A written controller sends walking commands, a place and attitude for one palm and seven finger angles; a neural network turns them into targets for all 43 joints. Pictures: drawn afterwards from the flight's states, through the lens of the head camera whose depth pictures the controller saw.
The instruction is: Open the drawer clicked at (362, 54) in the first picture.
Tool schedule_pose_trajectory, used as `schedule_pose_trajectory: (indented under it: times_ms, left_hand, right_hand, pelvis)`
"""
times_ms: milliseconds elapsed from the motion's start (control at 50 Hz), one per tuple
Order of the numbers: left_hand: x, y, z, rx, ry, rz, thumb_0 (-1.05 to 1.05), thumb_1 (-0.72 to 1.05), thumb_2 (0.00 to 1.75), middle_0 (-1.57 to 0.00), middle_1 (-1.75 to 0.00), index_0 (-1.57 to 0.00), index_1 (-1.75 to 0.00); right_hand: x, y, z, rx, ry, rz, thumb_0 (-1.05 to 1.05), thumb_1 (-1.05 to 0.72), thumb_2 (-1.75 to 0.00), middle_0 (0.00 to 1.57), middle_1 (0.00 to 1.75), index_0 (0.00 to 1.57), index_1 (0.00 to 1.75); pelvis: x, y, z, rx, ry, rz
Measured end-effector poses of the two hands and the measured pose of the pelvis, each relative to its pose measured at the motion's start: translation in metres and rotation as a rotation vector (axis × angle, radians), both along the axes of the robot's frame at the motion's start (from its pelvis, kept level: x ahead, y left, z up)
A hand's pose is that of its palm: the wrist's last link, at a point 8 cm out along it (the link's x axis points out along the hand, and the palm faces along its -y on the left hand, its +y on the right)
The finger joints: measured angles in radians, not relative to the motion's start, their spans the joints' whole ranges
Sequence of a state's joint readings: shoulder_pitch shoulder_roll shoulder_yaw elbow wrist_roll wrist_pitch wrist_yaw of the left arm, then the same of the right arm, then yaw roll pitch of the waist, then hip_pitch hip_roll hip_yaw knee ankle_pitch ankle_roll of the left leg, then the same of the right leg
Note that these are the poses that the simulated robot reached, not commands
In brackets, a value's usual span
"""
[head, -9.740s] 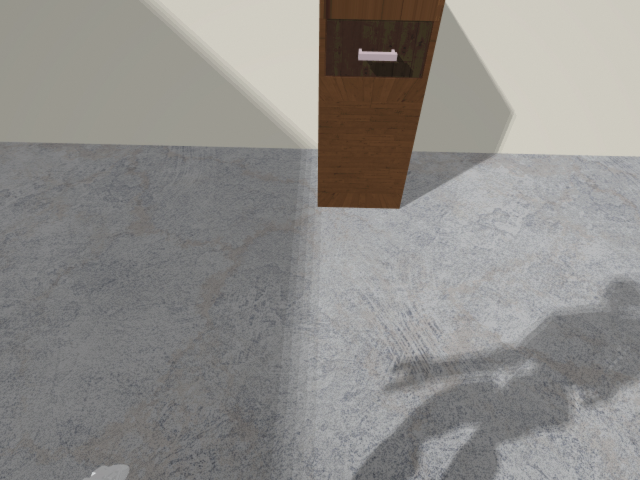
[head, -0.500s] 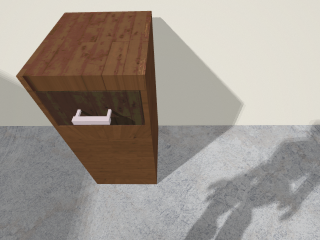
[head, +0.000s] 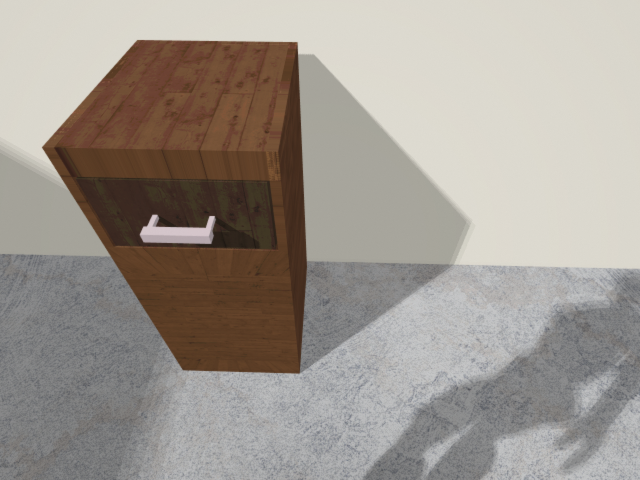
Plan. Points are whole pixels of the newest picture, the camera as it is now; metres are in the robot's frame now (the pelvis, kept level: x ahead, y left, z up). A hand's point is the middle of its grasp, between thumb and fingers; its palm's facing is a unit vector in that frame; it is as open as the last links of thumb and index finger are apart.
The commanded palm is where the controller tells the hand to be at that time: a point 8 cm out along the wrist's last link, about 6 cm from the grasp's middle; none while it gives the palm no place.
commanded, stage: come to a stop and stand still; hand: left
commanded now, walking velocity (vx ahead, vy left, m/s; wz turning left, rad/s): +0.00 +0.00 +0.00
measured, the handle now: (180, 227) +0.54 +0.30 -0.05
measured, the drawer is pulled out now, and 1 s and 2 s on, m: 0.00 0.00 0.00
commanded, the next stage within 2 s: look again from close up in 0.12 s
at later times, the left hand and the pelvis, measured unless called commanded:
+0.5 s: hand out of the picture +0.00 +0.19 -0.18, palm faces +0.05 -0.98 -0.21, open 7.3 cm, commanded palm none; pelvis -0.01 +0.02 -0.01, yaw +1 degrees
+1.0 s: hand (142, 455) +0.16 +0.24 -0.06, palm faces -0.10 -0.61 -0.79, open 7.6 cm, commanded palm +0.11 +0.26 -0.05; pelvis -0.01 +0.03 -0.02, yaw -1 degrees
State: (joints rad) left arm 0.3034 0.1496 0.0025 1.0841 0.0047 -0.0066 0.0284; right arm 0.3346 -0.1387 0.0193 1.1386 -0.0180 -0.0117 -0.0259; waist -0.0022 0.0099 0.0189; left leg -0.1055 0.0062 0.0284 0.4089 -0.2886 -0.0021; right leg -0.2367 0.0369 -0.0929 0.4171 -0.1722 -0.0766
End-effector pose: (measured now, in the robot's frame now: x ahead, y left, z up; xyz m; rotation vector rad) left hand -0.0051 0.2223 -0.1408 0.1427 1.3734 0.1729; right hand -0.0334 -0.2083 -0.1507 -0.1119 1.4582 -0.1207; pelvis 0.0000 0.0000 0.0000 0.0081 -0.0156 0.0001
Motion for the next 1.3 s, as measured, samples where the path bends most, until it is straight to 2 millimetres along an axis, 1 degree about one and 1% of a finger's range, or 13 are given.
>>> schedule_pose_trajectory:
  times_ms: [120, 240, 400, 580, 820, 840, 900, 1000, 1060, 1120, 1180, 1240, 1300]
  left_hand:
    - [-0.026, -0.016, -0.003, -0.033, 0.063, 0.021, 0.00, 0.91, 0.90, -0.20, -0.30, -0.20, -0.30]
    - [-0.035, -0.028, -0.006, -0.054, 0.081, 0.029, 0.01, 0.91, 0.90, -0.20, -0.30, -0.20, -0.30]
    - [-0.020, -0.005, -0.012, -0.025, 0.027, 0.000, 0.01, 0.91, 0.90, -0.20, -0.30, -0.20, -0.30]
    - [0.012, 0.032, 0.003, 0.031, -0.093, -0.003, 0.01, 0.92, 0.90, -0.20, -0.30, -0.20, -0.30]
    - [-0.001, 0.034, 0.001, 0.020, -0.028, -0.002, 0.01, 0.92, 0.90, -0.20, -0.30, -0.20, -0.30]
    - [0.006, 0.034, 0.005, 0.035, -0.043, -0.061, 0.01, 0.92, 0.90, -0.20, -0.30, -0.20, -0.30]
    - [0.059, 0.043, 0.045, 0.211, -0.314, -0.237, 0.02, 0.92, 0.89, -0.20, -0.31, -0.21, -0.31]
    - [0.156, 0.041, 0.127, 0.629, -0.721, -0.611, 0.02, 0.85, 0.87, -0.21, -0.35, -0.21, -0.35]
    - [0.186, 0.030, 0.157, 0.868, -0.867, -0.797, 0.02, 0.79, 0.85, -0.21, -0.38, -0.21, -0.38]
    - [0.184, 0.013, 0.160, 0.958, -0.923, -0.922, 0.01, 0.73, 0.82, -0.21, -0.42, -0.21, -0.42]
    - [0.162, 0.002, 0.147, 0.976, -0.899, -0.997, 0.01, 0.66, 0.79, -0.21, -0.46, -0.22, -0.46]
    - [0.138, 0.004, 0.128, 1.010, -0.827, -1.018, 0.00, 0.59, 0.76, -0.22, -0.51, -0.23, -0.51]
    - [0.130, 0.015, 0.119, 1.071, -0.774, -1.002, 0.00, 0.51, 0.73, -0.24, -0.55, -0.24, -0.55]
  right_hand:
    - [-0.025, 0.001, 0.003, 0.002, 0.062, -0.011, 0.00, -0.91, -0.90, 0.20, 0.30, 0.20, 0.30]
    - [-0.037, 0.006, 0.004, 0.013, 0.092, -0.024, 0.00, -0.91, -0.90, 0.20, 0.30, 0.20, 0.30]
    - [-0.017, 0.018, -0.005, 0.008, -0.024, -0.045, 0.00, -0.91, -0.90, 0.20, 0.30, 0.20, 0.30]
    - [0.009, 0.040, -0.007, 0.040, -0.109, 0.004, 0.00, -0.91, -0.90, 0.20, 0.30, 0.20, 0.30]
    - [0.016, 0.028, -0.003, -0.004, -0.080, 0.026, 0.00, -0.91, -0.90, 0.20, 0.30, 0.20, 0.30]
    - [0.019, 0.026, -0.001, -0.011, -0.103, 0.023, 0.00, -0.91, -0.90, 0.20, 0.30, 0.20, 0.30]
    - [0.049, 0.014, 0.009, -0.060, -0.316, 0.018, 0.01, -0.91, -0.90, 0.21, 0.30, 0.20, 0.30]
    - [0.128, -0.007, 0.025, -0.095, -0.624, 0.090, 0.01, -0.91, -0.90, 0.21, 0.30, 0.20, 0.30]
    - [0.178, -0.018, 0.043, -0.099, -0.744, 0.121, 0.01, -0.91, -0.90, 0.20, 0.30, 0.20, 0.30]
    - [0.222, -0.023, 0.064, -0.087, -0.814, 0.153, 0.01, -0.91, -0.90, 0.20, 0.30, 0.20, 0.30]
    - [0.259, -0.023, 0.078, -0.078, -0.848, 0.223, 0.01, -0.91, -0.90, 0.20, 0.30, 0.20, 0.30]
    - [0.289, -0.016, 0.080, -0.078, -0.847, 0.306, 0.01, -0.91, -0.90, 0.20, 0.30, 0.20, 0.30]
    - [0.307, -0.004, 0.070, -0.071, -0.828, 0.366, 0.01, -0.91, -0.90, 0.20, 0.30, 0.20, 0.30]
  pelvis:
    - [-0.002, -0.003, 0.000, -0.001, 0.007, 0.001]
    - [-0.002, -0.004, -0.001, -0.006, 0.010, 0.001]
    - [-0.008, 0.011, -0.008, -0.022, 0.009, 0.008]
    - [-0.007, 0.027, -0.003, -0.003, -0.010, 0.011]
    - [-0.005, 0.034, -0.002, 0.000, -0.005, 0.005]
    - [-0.006, 0.034, -0.003, 0.002, -0.005, -0.005]
    - [-0.006, 0.033, -0.007, 0.021, 0.008, -0.018]
    - [-0.010, 0.032, -0.016, 0.024, 0.068, -0.013]
    - [-0.009, 0.029, -0.022, 0.030, 0.110, -0.047]
    - [-0.006, 0.024, -0.027, 0.038, 0.141, -0.073]
    - [-0.003, 0.018, -0.031, 0.042, 0.162, -0.071]
    - [-0.001, 0.011, -0.037, 0.043, 0.193, -0.050]
    - [0.001, 0.005, -0.044, 0.038, 0.218, -0.018]
